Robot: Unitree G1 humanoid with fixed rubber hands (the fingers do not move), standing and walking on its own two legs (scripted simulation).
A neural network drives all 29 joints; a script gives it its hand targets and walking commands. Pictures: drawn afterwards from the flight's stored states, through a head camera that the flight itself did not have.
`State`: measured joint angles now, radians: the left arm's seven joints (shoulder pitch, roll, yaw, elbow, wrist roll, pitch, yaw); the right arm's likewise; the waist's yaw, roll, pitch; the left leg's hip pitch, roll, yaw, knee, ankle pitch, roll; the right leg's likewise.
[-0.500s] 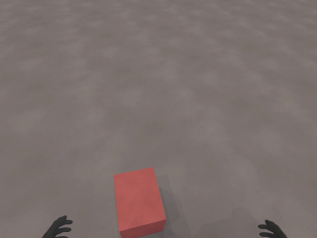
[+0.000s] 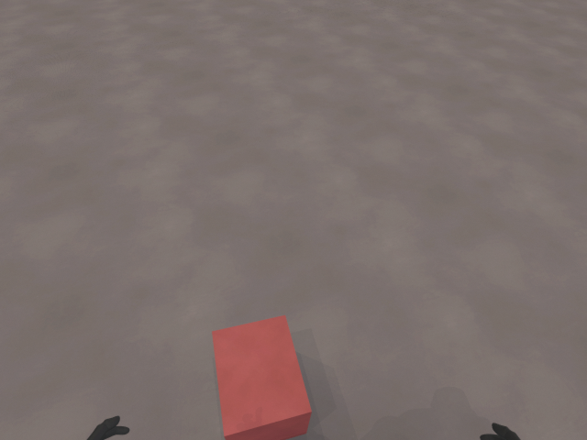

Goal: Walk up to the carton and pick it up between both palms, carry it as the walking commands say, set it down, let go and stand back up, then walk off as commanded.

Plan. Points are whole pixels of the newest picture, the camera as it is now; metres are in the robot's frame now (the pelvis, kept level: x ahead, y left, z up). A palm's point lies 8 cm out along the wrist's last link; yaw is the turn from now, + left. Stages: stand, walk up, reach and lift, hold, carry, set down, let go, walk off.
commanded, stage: stand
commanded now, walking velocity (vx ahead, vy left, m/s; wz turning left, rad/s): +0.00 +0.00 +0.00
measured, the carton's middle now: (259, 383) +0.43 +0.10 -0.66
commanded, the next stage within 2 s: walk off in 1.06 s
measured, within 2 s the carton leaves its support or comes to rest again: neither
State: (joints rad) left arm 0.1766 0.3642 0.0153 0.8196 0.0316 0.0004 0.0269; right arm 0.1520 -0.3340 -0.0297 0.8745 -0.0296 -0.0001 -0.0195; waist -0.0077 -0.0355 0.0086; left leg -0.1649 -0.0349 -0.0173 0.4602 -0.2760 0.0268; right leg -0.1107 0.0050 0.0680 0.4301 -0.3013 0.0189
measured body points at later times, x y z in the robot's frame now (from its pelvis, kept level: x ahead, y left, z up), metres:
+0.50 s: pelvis -0.02 +0.00 +0.01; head -0.02 +0.01 +0.45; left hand +0.08 +0.30 -0.12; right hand +0.09 -0.31 -0.10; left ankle -0.02 +0.10 -0.74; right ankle -0.04 -0.14 -0.74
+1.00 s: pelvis -0.02 -0.01 +0.01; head -0.03 +0.01 +0.46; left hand +0.07 +0.31 -0.11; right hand +0.08 -0.32 -0.10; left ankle -0.02 +0.10 -0.74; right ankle -0.04 -0.14 -0.74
